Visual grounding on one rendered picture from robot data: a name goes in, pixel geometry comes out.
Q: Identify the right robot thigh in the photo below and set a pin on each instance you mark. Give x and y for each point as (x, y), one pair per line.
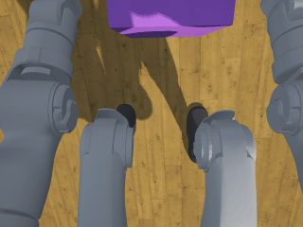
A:
(230, 175)

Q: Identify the robot right upper arm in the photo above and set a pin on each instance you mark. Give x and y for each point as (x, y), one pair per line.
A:
(285, 115)

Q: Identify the robot left shin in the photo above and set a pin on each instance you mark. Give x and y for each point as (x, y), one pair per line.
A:
(85, 138)

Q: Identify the left robot forearm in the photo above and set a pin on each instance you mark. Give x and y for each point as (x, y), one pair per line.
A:
(49, 42)

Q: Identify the carton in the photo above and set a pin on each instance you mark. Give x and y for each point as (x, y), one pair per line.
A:
(169, 18)

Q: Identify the right robot forearm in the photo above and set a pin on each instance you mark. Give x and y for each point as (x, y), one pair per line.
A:
(285, 29)

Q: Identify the robot left upper arm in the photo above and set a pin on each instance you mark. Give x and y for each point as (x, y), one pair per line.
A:
(34, 115)

